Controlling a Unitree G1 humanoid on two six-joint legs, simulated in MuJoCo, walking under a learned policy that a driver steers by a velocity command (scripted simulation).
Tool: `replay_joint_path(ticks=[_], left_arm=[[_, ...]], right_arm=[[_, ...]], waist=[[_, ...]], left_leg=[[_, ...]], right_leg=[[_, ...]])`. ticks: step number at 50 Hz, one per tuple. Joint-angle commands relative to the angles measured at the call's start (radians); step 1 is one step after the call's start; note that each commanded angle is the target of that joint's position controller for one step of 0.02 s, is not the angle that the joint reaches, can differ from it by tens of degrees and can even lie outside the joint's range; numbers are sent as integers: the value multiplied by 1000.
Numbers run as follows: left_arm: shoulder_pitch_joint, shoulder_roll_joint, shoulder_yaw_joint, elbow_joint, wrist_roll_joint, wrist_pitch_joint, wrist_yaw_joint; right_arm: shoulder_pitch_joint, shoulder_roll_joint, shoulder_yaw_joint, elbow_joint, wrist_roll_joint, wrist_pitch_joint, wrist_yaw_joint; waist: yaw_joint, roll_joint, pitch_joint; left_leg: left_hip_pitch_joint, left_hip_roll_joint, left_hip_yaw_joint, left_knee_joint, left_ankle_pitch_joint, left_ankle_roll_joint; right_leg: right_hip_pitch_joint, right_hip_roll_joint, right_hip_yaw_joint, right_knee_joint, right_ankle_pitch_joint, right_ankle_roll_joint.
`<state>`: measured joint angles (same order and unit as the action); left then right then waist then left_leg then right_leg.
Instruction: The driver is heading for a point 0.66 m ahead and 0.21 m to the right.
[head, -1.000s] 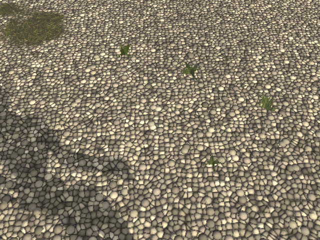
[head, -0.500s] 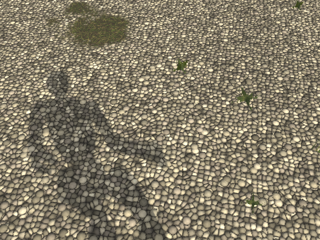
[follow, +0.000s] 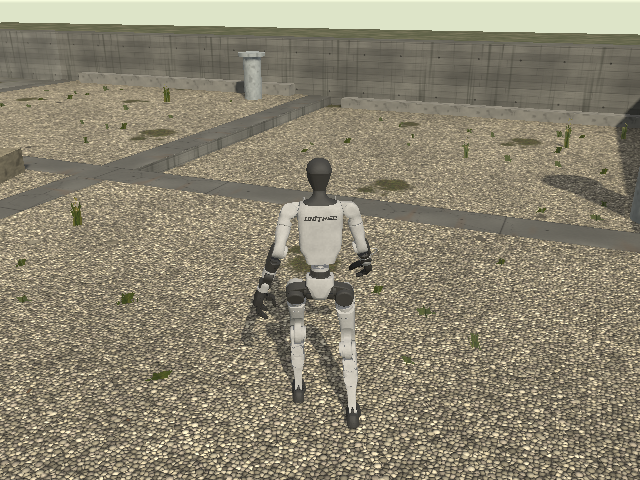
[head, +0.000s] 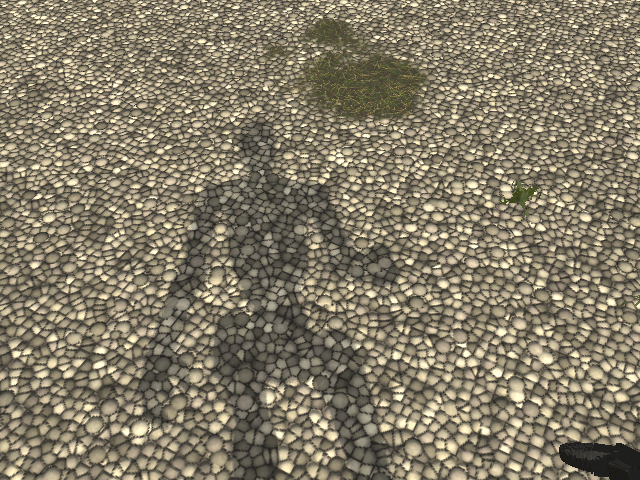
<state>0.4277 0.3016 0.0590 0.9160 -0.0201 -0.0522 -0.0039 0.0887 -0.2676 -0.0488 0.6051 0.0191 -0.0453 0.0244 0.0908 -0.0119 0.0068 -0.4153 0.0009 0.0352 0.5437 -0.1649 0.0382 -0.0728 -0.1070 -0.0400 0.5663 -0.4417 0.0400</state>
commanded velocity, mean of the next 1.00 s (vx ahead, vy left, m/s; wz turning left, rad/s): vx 0.47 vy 0.00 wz -0.36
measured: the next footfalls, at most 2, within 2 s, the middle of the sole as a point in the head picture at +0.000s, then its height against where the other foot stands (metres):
right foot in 0.48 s outside the picture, level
left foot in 0.94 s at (370, 359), level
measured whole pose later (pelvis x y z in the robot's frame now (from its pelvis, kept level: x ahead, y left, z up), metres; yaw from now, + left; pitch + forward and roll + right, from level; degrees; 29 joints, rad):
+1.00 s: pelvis +0.56 -0.06 +0.00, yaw -26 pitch +2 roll +1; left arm 0.34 0.31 0.07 0.73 -0.01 -0.02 0.02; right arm 0.06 -0.28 -0.04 0.66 -0.03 -0.12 0.02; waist 0.06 -0.02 0.02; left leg -0.47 -0.03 -0.02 0.52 -0.11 0.00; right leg -0.21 0.11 0.22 0.85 -0.55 -0.02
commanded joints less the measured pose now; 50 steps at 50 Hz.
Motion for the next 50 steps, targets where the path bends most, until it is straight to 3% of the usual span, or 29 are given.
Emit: replay_joint_path(ticks=[1,2,3,4,5,6,10,15,19,22,23,24,25,26,27,28,29,30,31,32,34,37,40,43,45,47,48,49,50], left_arm=[[-78,101,4,-125,-3,-62,-3],[-129,146,18,-147,-25,-71,-9],[-163,136,16,-148,-20,-72,-8],[-178,124,16,-146,-2,-70,-7],[-163,109,17,-137,5,-58,-10],[-140,87,13,-131,0,-47,-15],[-196,47,3,-148,-2,-14,-15],[-357,23,-12,-209,2,-21,-38],[-435,32,-12,-265,1,-23,-61],[-380,78,12,-286,3,-16,-71],[-271,116,33,-267,2,-12,-67],[-115,171,64,-234,-1,-7,-54],[3,290,96,-225,3,1,-35],[-13,276,85,-242,-12,-5,-37],[-17,205,64,-244,-2,-8,-35],[-62,174,56,-245,1,-12,-31],[-129,151,47,-256,1,-13,-29],[-181,122,38,-272,10,-15,-25],[-210,114,34,-290,21,-14,-22],[-223,115,36,-295,19,-16,-19],[-213,132,41,-287,15,-20,-9],[-177,155,49,-271,5,-16,6],[-123,162,52,-251,-2,-4,15],[-81,154,52,-235,-10,7,18],[-81,145,51,-230,0,18,24],[-103,102,39,-241,5,24,27],[-103,53,20,-268,21,20,27],[92,2,2,-251,10,15,24],[115,99,15,-233,2,15,25]], right_arm=[[403,-242,-80,35,-14,-7,-15],[336,-193,-59,36,-13,-16,-10],[281,-157,-48,32,-12,-19,-8],[231,-132,-39,30,-15,-21,-4],[195,-105,-31,29,-23,-25,-4],[179,-112,-35,33,-25,-31,-6],[184,-124,-45,75,-29,-57,-14],[216,-156,-51,115,-22,-64,-28],[259,-173,-60,156,-7,-42,-35],[250,-213,-70,155,-9,-12,-50],[244,-220,-70,151,-11,1,-56],[241,-214,-63,143,-11,5,-65],[328,-125,-32,99,-36,-13,-59],[341,-72,-2,90,-38,-51,-40],[225,-160,-26,67,5,-81,-22],[156,-162,-21,42,22,-97,-17],[130,-152,-20,38,3,-102,-23],[132,-162,-29,42,-18,-96,-30],[151,-160,-32,43,-25,-83,-30],[169,-151,-32,45,-31,-72,-31],[165,-126,-25,42,-38,-54,-35],[46,-92,-10,12,-40,-52,-36],[-65,-82,-4,-8,-25,-63,-24],[-102,-116,-16,-21,-11,-75,-11],[-68,-142,-29,-11,-21,-83,-5],[46,-159,-43,16,-45,-97,-9],[152,-209,-51,17,-66,-102,-14],[219,-263,-66,46,-68,-82,-12],[245,-211,-60,54,-27,-66,-3]], waist=[[-223,235,-290],[-199,209,-166],[-175,152,-104],[-149,119,-47],[-117,117,-22],[-95,142,-18],[-85,73,39],[-137,56,85],[-153,42,97],[-102,97,10],[-42,108,-60],[42,82,-143],[24,-125,-286],[-12,-196,-431],[39,-111,-360],[23,-57,-224],[-25,26,-122],[-63,19,-76],[-92,-8,-59],[-108,-21,-52],[-115,-21,-34],[-75,-32,-5],[-23,-56,-6],[-16,-73,-9],[-39,-101,-15],[-102,-101,-83],[-144,-13,-220],[-87,296,-366],[-108,257,-385]], left_leg=[[765,388,-744,-266,-267,277],[678,355,-603,-267,-236,243],[571,303,-483,-281,-167,219],[475,264,-408,-311,-92,208],[407,235,-338,-346,-19,189],[359,238,-303,-373,38,197],[307,229,-138,-424,200,187],[290,214,20,-464,205,137],[461,260,66,-400,313,110],[553,261,109,-188,810,72],[538,244,128,-21,934,53],[404,207,150,213,873,17],[3,104,145,611,352,-46],[-250,-80,-54,856,-411,-74],[-362,-14,-168,895,-365,-47],[-387,31,-150,833,-285,-27],[-353,72,-137,726,-225,-25],[-280,101,-134,647,-187,-32],[-221,110,-135,621,-166,-41],[-196,113,-127,586,-157,-56],[-176,108,-103,499,-110,-88],[-155,79,-89,265,103,-114],[-71,22,-80,70,258,-119],[-55,7,-117,-24,225,-104],[-34,-1,-111,-61,167,-71],[150,13,-84,-135,273,-14],[389,171,-213,-74,519,52],[724,420,-568,-46,677,261],[715,445,-712,-103,449,276]], right_leg=[[-712,78,109,683,-110,-41],[-775,25,109,718,-39,-62],[-750,-12,92,685,48,-71],[-723,-32,90,624,113,-66],[-669,-52,97,592,165,-65],[-628,-54,96,574,193,-56],[-667,-35,122,433,324,-25],[-580,20,68,126,575,-48],[-614,40,47,27,513,-93],[-489,125,-44,35,340,-144],[-347,168,-68,29,307,-170],[-89,182,-34,-15,350,-211],[334,-68,385,-2,325,-357],[513,-230,883,-194,157,-496],[477,-203,804,-251,93,-430],[337,-168,665,-261,125,-384],[165,-126,559,-275,219,-355],[38,-93,485,-296,320,-340],[-47,-71,459,-321,373,-342],[-97,-60,436,-338,421,-350],[-181,-39,367,-353,497,-352],[-234,20,293,-347,468,-305],[-239,38,301,-323,367,-267],[-148,4,392,-249,300,-251],[-70,-13,424,-153,420,-222],[-62,52,387,18,582,-159],[-159,108,329,247,432,-112],[-463,254,229,582,-197,-32],[-564,201,255,720,-239,-12]])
